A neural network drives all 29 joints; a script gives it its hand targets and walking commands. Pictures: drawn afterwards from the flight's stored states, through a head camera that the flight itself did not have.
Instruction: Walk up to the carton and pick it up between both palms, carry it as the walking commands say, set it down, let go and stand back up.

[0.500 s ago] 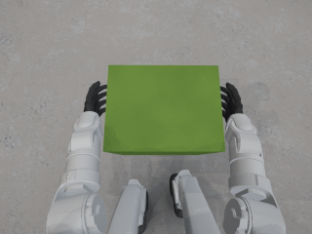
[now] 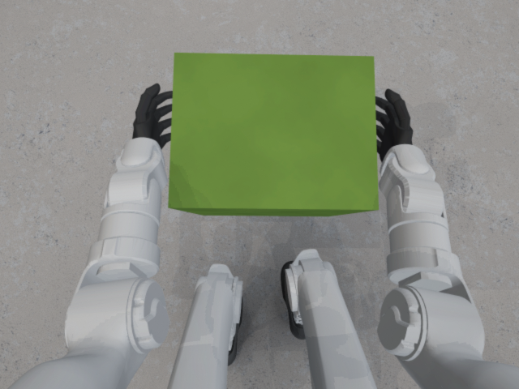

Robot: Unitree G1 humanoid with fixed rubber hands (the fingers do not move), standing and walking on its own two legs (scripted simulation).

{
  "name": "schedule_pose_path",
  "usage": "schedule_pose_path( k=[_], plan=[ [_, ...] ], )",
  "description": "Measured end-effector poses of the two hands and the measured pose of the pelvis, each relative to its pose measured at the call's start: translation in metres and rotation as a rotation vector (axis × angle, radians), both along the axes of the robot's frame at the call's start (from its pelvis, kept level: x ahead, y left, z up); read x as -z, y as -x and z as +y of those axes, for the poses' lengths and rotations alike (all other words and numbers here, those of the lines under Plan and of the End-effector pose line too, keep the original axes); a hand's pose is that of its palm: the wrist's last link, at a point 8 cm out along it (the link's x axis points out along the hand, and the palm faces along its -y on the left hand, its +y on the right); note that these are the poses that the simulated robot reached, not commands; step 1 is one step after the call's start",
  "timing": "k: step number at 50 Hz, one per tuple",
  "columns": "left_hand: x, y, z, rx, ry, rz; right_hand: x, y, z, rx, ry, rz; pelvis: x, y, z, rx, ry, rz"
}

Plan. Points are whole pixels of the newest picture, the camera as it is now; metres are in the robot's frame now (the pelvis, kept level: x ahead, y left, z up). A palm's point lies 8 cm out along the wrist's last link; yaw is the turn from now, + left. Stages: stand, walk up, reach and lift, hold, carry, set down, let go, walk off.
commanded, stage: set down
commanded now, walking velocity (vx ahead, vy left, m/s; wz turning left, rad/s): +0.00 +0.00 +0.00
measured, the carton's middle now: (269, 153) +0.47 -0.04 -0.17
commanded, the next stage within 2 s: none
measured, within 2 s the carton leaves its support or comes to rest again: rests again in 1.74 s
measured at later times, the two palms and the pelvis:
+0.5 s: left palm (167, 143) +0.50 +0.14 -0.18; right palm (370, 148) +0.46 -0.22 -0.18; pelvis -0.02 +0.00 -0.07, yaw +1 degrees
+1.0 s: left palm (180, 146) +0.52 +0.14 -0.27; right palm (354, 149) +0.49 -0.22 -0.27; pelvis -0.02 +0.00 -0.13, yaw +1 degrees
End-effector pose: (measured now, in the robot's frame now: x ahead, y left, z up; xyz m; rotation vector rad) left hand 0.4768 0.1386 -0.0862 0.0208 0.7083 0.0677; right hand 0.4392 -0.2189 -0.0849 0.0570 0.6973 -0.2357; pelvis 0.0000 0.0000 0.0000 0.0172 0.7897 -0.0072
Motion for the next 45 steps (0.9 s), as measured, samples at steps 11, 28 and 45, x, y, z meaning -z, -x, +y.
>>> schedule_pose_path(
  k=[11,28,45],
  plan=[
    [0.039,-0.011,-0.001,0.003,-0.003,0.001,0.040,-0.010,-0.001,-0.001,0.001,0.002,0.033,0.010,-0.001,-0.005,-0.002,0.017],
    [0.101,-0.026,-0.002,0.006,-0.007,0.007,0.103,-0.025,-0.002,-0.006,0.005,0.009,0.080,0.020,-0.001,-0.013,0.000,0.039],
    [0.164,-0.040,-0.003,0.009,-0.015,0.016,0.164,-0.041,-0.003,-0.016,0.018,0.020,0.121,0.022,-0.001,-0.018,0.003,0.029]
  ],
)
